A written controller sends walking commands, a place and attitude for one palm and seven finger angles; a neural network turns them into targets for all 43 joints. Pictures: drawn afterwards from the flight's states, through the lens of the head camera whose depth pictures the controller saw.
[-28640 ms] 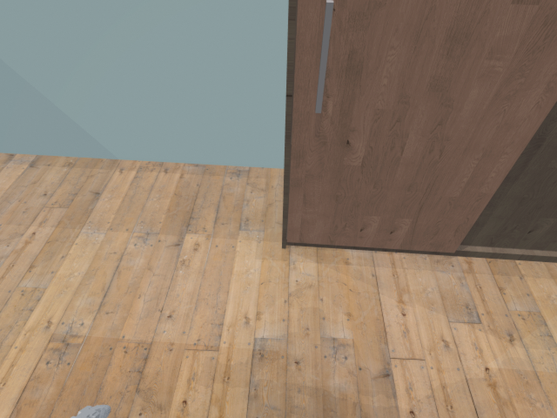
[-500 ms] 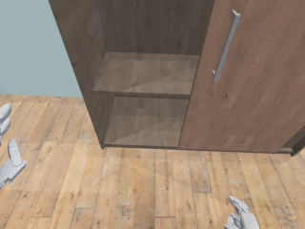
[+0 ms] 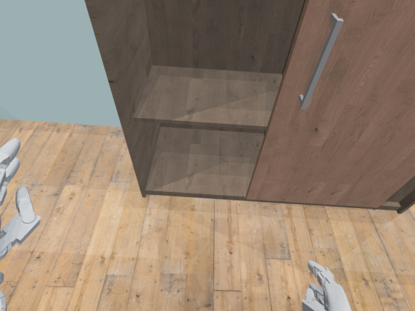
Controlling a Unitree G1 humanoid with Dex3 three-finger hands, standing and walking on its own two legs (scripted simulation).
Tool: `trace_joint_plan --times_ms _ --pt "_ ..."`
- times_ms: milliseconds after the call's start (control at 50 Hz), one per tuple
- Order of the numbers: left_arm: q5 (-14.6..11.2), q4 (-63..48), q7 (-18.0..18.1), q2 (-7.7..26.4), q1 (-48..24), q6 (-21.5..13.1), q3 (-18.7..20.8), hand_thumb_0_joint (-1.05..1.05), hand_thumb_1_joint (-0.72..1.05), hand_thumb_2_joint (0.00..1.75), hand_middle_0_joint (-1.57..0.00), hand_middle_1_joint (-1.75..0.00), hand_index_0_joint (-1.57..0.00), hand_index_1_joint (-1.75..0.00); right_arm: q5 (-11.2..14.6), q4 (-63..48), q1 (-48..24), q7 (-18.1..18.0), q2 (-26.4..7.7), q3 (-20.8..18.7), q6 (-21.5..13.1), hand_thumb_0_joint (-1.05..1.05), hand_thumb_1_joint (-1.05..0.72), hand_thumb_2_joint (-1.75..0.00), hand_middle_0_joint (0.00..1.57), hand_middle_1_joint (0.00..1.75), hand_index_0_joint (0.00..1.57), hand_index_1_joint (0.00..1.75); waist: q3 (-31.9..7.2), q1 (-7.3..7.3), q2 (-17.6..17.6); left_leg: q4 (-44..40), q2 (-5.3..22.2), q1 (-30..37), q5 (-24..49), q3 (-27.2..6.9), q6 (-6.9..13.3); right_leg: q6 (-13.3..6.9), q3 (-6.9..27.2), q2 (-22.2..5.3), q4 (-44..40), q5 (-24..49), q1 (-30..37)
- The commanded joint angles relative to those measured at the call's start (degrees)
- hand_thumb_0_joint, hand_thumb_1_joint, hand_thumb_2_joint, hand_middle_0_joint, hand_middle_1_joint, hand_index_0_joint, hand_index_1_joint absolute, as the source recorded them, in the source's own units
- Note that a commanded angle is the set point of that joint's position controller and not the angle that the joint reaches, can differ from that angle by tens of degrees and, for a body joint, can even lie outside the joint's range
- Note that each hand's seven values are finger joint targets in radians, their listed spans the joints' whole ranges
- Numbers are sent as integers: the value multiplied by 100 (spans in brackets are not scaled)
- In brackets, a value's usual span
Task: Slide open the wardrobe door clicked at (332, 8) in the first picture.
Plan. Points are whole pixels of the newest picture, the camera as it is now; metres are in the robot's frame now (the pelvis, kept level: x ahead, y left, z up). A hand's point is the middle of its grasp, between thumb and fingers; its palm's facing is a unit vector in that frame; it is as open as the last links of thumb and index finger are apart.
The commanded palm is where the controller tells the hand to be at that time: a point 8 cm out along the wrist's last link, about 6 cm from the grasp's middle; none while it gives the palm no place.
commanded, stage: let the arm hang, fingers relaxed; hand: left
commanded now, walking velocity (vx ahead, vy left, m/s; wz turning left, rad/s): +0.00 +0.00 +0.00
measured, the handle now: (316, 66) +0.77 -0.25 +0.10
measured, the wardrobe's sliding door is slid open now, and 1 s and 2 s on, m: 0.56 0.56 0.56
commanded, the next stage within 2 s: look to check the result in 1.16 s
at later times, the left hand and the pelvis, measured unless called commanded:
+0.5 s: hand out of the picture -0.02 +0.17 -0.18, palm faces -0.01 -0.98 -0.17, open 7.1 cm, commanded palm none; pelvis -0.01 -0.01 +0.00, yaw +1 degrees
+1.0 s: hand out of the picture +0.08 +0.20 -0.16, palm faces -0.02 -0.96 -0.28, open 7.3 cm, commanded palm none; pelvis +0.00 -0.01 +0.00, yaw +0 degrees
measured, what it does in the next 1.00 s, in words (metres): stands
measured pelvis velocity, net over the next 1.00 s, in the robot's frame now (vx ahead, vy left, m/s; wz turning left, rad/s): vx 0.00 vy -0.01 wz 0.00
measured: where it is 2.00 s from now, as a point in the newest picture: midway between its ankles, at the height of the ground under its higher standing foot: outside the picture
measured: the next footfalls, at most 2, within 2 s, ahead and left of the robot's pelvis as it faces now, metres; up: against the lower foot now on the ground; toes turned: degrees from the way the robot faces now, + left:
none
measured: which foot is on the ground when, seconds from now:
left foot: down 0.00-1.00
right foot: down 0.00-1.00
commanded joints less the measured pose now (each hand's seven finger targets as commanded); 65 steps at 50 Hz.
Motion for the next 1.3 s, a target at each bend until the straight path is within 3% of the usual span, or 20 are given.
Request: trace_joint_plan --times_ms 0,20,40,60,80,120,160,220,260,300,340,420,540,620,700,940,1020,1060,1280 --pt "-12 -1227 135 967 -270 -346 678 0 90 90 -20 -30 -20 -30 26 -882 -506 -83 -757 -297 -300 0 -90 -90 20 30 20 30 -593 -14 477 -719 634 -199 357 -715 -237 -69 299 -139 -71 764 514" --pt "-10 -1306 142 987 -291 -356 697 0 90 90 -20 -30 -20 -30 27 -884 -498 -83 -753 -304 -304 0 -90 -90 20 30 20 30 -674 -15 490 -688 638 -155 476 -702 -239 -67 281 -129 -34 834 553" --pt "187 3322 -562 -20 -361 257 -1720 0 90 90 -20 -30 -20 -30 82 653 -683 438 -1367 -530 -667 0 -90 -90 20 30 20 30 -248 -390 175 361 814 -95 1968 -752 -242 -186 24 -590 528 1376 -596" --pt "210 3374 -689 165 -614 831 -1408 0 90 90 -20 -30 -20 -30 109 586 -273 447 -1558 -559 -142 0 -90 -90 20 30 20 30 -575 -313 318 298 867 188 2237 -725 -307 -203 324 -709 390 974 -625" --pt "241 3505 -697 152 -787 931 -1450 0 90 90 -20 -30 -20 -30 63 479 -189 429 -1465 -539 11 0 -90 -90 20 30 20 30 -796 -307 320 286 954 186 2365 -868 -190 -207 114 -532 695 510 -630" --pt "243 4052 -706 210 -1079 979 -1573 0 90 90 -20 -30 -20 -30 -5 419 -316 395 -1575 -454 177 0 -90 -90 20 30 20 30 -588 -233 149 -89 1163 -249 2222 -1376 133 -143 83 -237 1187 -239 -495" --pt "259 4809 -705 261 -1211 985 -1671 0 90 90 -20 -30 -20 -30 -70 531 -383 375 -1567 -396 270 0 -90 -90 20 30 20 30 -677 -115 -194 -152 1155 -298 2344 -1465 237 -139 207 -277 1076 -43 -154" --pt "268 5963 -720 285 -1495 987 -1812 0 90 90 -20 -30 -20 -30 -110 904 -511 384 -1361 -325 419 0 -90 -90 20 30 20 30 -553 -112 -457 -62 710 -303 1408 -1047 -13 -242 530 -591 513 511 36" --pt "251 6519 -720 241 -1706 992 -1907 0 90 90 -20 -30 -20 -30 -128 1128 -450 384 -1194 -262 502 0 -90 -90 20 30 20 30 -395 -197 -84 -121 567 -69 956 -885 -116 -352 720 -730 281 450 -199" --pt "233 6986 -717 179 -1768 995 -1962 0 90 90 -20 -30 -20 -30 -135 1362 -422 367 -1117 -226 559 0 -90 -90 20 30 20 30 -259 -217 272 -340 590 24 520 -911 -106 -324 723 -644 105 13 -297" --pt "235 7379 -713 171 -1696 967 -1975 0 90 90 -20 -30 -20 -30 -114 1553 -366 347 -1104 -230 582 0 -90 -90 20 30 20 30 -223 -198 288 -392 595 47 337 -915 -98 -306 716 -601 -65 -139 -231" --pt "209 7971 -704 4 -1601 933 -1934 0 90 90 -20 -30 -20 -30 -113 1981 -176 269 -997 -262 586 0 -90 -90 20 30 20 30 -287 -201 669 -496 640 146 181 -921 -89 -365 697 -587 -228 -134 -73" --pt "207 8473 -694 -17 -1577 906 -1944 0 90 90 -20 -30 -20 -30 -75 2353 33 215 -1042 -301 587 0 -90 -90 20 30 20 30 -169 -193 224 -556 747 263 413 -944 -70 -351 598 -579 -396 13 8" --pt "209 8625 -691 -1 -1649 930 -1955 0 90 90 -20 -30 -20 -30 -89 2529 22 216 -1047 -304 609 0 -90 -90 20 30 20 30 159 -196 88 -767 763 154 49 -972 -75 -337 576 -560 -493 -322 -145" --pt "215 8662 -691 50 -1726 915 -1955 0 90 90 -20 -30 -20 -30 -95 2580 -43 237 -1061 -310 594 0 -90 -90 20 30 20 30 94 -189 -54 -816 759 226 132 -937 -79 -325 602 -570 -499 -261 -111" --pt "232 8540 -696 253 -2093 842 -1922 0 90 90 -20 -30 -20 -30 -78 2613 -463 280 -1205 -298 502 0 -90 -90 20 30 20 30 -198 -168 -66 -885 810 581 1125 -887 -122 -236 577 -633 -458 647 201" --pt "222 8521 -709 293 -2207 834 -1909 0 90 90 -20 -30 -20 -30 -84 2639 -602 280 -1288 -288 486 0 -90 -90 20 30 20 30 -107 -170 106 -983 819 623 1128 -884 -142 -230 588 -652 -540 625 218" --pt "222 8511 -708 341 -2233 811 -1898 0 90 90 -20 -30 -20 -30 -77 2627 -645 280 -1324 -293 470 0 -90 -90 20 30 20 30 -279 -181 48 -934 826 743 1325 -867 -145 -236 595 -693 -544 868 323" --pt "205 8528 -730 559 -2369 797 -1874 0 90 90 -20 -30 -20 -30 -63 2617 -807 261 -1611 -301 456 0 -90 -90 20 30 20 30 -325 -193 131 -991 874 943 1538 -879 -161 -261 597 -724 -682 1073 474"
